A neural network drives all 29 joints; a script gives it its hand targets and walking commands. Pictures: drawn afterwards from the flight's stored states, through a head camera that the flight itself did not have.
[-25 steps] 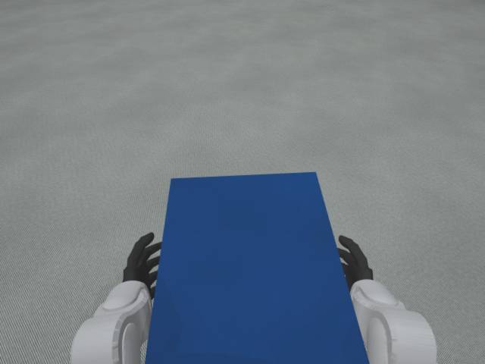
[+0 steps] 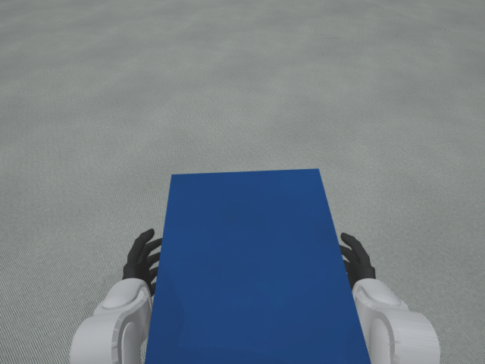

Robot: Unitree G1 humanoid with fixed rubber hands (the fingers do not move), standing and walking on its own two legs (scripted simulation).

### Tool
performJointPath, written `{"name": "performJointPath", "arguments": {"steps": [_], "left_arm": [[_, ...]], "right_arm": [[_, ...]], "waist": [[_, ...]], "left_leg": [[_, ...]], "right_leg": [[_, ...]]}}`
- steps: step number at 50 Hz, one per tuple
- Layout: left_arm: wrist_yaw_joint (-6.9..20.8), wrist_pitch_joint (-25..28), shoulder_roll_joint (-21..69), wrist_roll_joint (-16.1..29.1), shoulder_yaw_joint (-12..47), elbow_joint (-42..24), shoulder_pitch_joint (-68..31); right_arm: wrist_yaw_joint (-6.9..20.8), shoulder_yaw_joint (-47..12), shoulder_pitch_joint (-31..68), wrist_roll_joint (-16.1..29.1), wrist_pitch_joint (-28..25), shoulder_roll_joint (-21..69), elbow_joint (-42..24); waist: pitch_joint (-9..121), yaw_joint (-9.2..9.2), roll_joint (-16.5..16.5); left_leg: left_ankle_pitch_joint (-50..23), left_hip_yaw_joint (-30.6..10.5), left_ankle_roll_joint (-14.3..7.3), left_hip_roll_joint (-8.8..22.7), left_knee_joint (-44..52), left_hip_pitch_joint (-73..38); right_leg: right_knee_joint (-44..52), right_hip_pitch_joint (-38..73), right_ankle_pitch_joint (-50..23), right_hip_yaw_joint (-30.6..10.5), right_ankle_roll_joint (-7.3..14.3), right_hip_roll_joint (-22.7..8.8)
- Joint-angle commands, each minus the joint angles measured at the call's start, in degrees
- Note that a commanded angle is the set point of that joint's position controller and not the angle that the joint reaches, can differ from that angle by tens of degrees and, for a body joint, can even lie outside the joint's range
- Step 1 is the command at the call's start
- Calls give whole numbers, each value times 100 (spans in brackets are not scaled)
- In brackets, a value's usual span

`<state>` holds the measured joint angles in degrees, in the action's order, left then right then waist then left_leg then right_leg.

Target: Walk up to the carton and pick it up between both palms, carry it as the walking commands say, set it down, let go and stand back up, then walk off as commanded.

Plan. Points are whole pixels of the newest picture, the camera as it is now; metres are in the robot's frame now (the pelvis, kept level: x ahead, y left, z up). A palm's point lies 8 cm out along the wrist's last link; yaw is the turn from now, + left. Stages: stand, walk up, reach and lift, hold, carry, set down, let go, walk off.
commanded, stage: carry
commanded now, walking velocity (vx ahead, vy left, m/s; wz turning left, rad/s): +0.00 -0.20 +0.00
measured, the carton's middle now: (249, 288) +0.25 -0.01 +0.02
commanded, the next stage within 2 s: none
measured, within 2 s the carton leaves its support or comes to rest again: neither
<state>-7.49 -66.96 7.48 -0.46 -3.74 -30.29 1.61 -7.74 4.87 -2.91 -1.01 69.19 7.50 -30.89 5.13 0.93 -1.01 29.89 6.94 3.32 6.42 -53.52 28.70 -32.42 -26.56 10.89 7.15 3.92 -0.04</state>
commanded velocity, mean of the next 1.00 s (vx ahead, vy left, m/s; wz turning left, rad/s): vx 0.00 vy -0.20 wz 0.00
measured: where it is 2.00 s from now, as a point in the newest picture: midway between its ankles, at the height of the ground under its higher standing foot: outside the picture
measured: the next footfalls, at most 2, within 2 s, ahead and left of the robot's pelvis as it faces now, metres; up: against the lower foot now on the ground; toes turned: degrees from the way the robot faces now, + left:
left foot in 0.08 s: +0.02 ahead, +0.09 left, +0.00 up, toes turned +10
right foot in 0.30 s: +0.05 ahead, -0.21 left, +0.00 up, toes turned -6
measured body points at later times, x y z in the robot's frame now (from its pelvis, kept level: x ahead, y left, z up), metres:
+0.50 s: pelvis -0.06 -0.13 +0.00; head -0.05 -0.14 +0.45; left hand +0.20 +0.02 +0.08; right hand +0.18 -0.30 +0.07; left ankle -0.08 -0.02 -0.69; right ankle +0.01 -0.21 -0.73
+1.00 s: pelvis -0.11 -0.27 +0.00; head -0.10 -0.27 +0.45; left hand +0.14 -0.12 +0.08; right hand +0.13 -0.43 +0.07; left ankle -0.14 -0.16 -0.70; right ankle -0.03 -0.35 -0.73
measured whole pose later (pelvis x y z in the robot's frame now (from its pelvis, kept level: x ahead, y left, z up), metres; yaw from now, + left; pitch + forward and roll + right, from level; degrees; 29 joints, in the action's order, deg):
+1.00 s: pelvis -0.11 -0.27 +0.00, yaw +1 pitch +5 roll +0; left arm -7.4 -67.3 7.5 -0.6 -3.7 -31.1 1.7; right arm -7.8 4.8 -3.0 -0.9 69.3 7.5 -31.4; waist 4.6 0.9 -0.8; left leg 29.2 7.5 2.6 5.2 -49.0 25.3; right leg -31.3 -26.7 9.5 7.5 4.7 0.9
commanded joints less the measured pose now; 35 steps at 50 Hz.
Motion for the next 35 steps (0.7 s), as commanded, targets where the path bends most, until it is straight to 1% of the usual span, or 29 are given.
{"name": "performJointPath", "arguments": {"steps": [1,3,4,5,6,7,8,9,11,12,13,14,15,16,17,18,19,20,23,24,25,26,27,28,29,30,31,33,35], "left_arm": [[754,175,4709,1391,3807,-945,-2163],[720,118,4675,1386,3906,-893,-2118],[692,111,4635,1436,3969,-956,-2172],[712,73,4538,1422,4059,-1113,-2164],[722,42,4527,1408,4114,-1222,-2407],[723,49,4616,1421,4163,-1224,-2598],[760,81,4680,1443,4192,-1180,-2656],[787,87,4779,1505,4233,-1155,-2712],[796,126,4661,1619,4291,-1303,-2704],[796,128,4649,1636,4266,-1318,-2719],[801,89,4534,1587,4158,-1118,-2481],[806,40,4421,1650,4156,-1072,-2368],[826,27,4415,1667,4099,-1002,-2360],[839,-6,4370,1675,4072,-1001,-2381],[848,8,4242,1602,3994,-886,-2370],[830,-14,4369,1582,3925,-751,-2244],[821,-18,4415,1571,3912,-766,-2151],[835,16,4554,1517,3848,-746,-2087],[829,113,4800,1477,3815,-855,-2315],[810,149,4744,1500,3853,-1034,-2347],[794,147,4701,1451,3869,-990,-2273],[755,125,4691,1409,3872,-941,-2184],[730,109,4715,1437,3930,-941,-2195],[707,106,4555,1393,3879,-907,-2047],[696,96,4634,1390,3970,-979,-2124],[724,24,4597,1441,4109,-1226,-2386],[742,37,4697,1447,4145,-1266,-2552],[744,26,4667,1500,4204,-1147,-2698],[776,47,4623,1545,4225,-1108,-2553]], "right_arm": [[825,-4249,2840,1830,-318,4593,-1240],[845,-4135,2685,1781,-292,4536,-1104],[840,-4048,2548,1756,-285,4535,-984],[853,-3976,2349,1690,-306,4466,-868],[854,-3933,2271,1656,-324,4505,-689],[864,-3878,2350,1665,-338,4457,-770],[880,-3921,2600,1666,-383,4479,-918],[889,-3936,2739,1661,-405,4551,-998],[833,-3888,2494,1579,-423,4627,-898],[823,-3903,2611,1595,-425,4617,-1002],[778,-3913,2478,1553,-357,4506,-925],[736,-3824,2162,1438,-308,4369,-799],[696,-3831,2209,1400,-317,4350,-882],[651,-3798,2262,1370,-316,4291,-978],[659,-3852,2200,1350,-278,4148,-970],[685,-3904,2470,1412,-239,4159,-1013],[702,-3982,2418,1472,-206,4300,-892],[744,-4153,2755,1626,-236,4451,-1075],[824,-4270,2970,1801,-284,4747,-1110],[822,-4256,2789,1819,-285,4754,-1062],[812,-4229,2865,1784,-302,4666,-1140],[819,-4187,2776,1805,-283,4611,-1155],[823,-4148,2736,1785,-271,4592,-1119],[826,-4091,2548,1760,-266,4517,-1023],[853,-4054,2689,1778,-288,4532,-1112],[848,-3961,2460,1700,-305,4584,-802],[871,-3990,2524,1738,-329,4596,-907],[849,-3837,2397,1579,-305,4521,-670],[841,-3887,2473,1573,-342,4562,-812]], "waist": [[1801,-153,1113],[1895,-56,837],[1833,-34,380],[1742,51,-944],[1236,38,-1761],[1086,8,-1464],[1104,-16,-1012],[1065,-47,-819],[1148,-59,-1179],[1135,-26,-1332],[1137,-51,-1066],[1258,-67,-1076],[1348,-51,-726],[1497,-31,-389],[1539,-43,945],[1695,-133,1679],[1581,-171,1510],[1573,-173,1290],[1613,-122,1092],[1767,-148,954],[1747,-145,1043],[1773,-144,871],[1799,-98,927],[1794,-40,810],[1654,-4,-64],[1428,44,-1608],[1119,0,-1448],[984,-25,-897],[1028,-62,-986]], "left_leg": [[-267,118,-174,-156,889,-358],[-1151,152,-347,-67,2479,-1280],[-1368,-327,-419,317,3240,-2063],[-1221,-2018,-764,1673,3544,-2655],[-2589,-2780,-1247,2548,3579,-2310],[-3304,-2536,-1388,2631,3517,-2116],[-3131,-2096,-1266,2415,3404,-1969],[-3164,-1589,-1066,2104,3311,-1922],[-3572,-643,-637,1503,3015,-1607],[-3935,-568,-619,1463,2892,-1676],[-3586,-577,-538,1453,2836,-1418],[-3410,-380,-457,1291,2537,-1426],[-3375,-202,-316,1086,2166,-1375],[-2838,-102,-184,895,1739,-1111],[-1036,307,135,245,1054,-149],[481,381,156,-74,161,124],[861,161,109,-167,-671,297],[686,-50,40,-98,-881,234],[-45,32,-92,-110,0,-6],[-54,92,-129,-218,331,-234],[-166,46,-162,-199,686,-454],[-332,142,-279,-245,1487,-761],[-708,188,-329,-223,2328,-1122],[-1314,-60,-396,114,3157,-1831],[-1303,-1014,-582,838,3505,-2601],[-1517,-2749,-1092,2255,3695,-2457],[-2863,-2718,-1363,2729,3664,-2243],[-3439,-1799,-1162,2246,3394,-2065],[-3887,-723,-727,1588,3004,-1862]], "right_leg": [[992,1663,-1063,-1253,731,-1297],[815,1322,-620,-1103,461,-1129],[526,653,-179,-1036,197,-909],[-230,-554,414,-667,-252,-448],[-1247,-1149,1171,-615,-430,-206],[-1945,-1227,1275,-1023,-472,-325],[-2194,-1097,1234,-1116,-465,-369],[-2124,-1057,1077,-1041,-482,-369],[-1269,-221,849,-628,-471,-304],[-919,-77,866,-356,-492,-153],[-432,388,724,-303,-485,-114],[69,730,604,-126,-468,-34],[689,1118,422,-55,-450,-57],[1129,1558,-18,-261,-434,-320],[1165,1894,-1467,-1792,23,-1441],[1230,1868,-1489,-2122,523,-1719],[1287,1673,-1489,-2114,766,-1812],[1189,1528,-1367,-1733,820,-1726],[1079,1631,-1121,-1233,654,-1228],[1223,1661,-663,-1366,676,-1307],[1207,1610,-616,-1320,671,-1246],[1336,1569,-282,-1355,600,-1258],[1206,1548,-318,-1340,530,-1161],[950,1162,-393,-1050,263,-960],[416,62,-76,-854,-121,-622],[-670,-781,860,-604,-408,-286],[-1469,-1085,1128,-907,-474,-338],[-2066,-1105,1088,-1138,-482,-341],[-1344,-468,789,-774,-454,-330]]}}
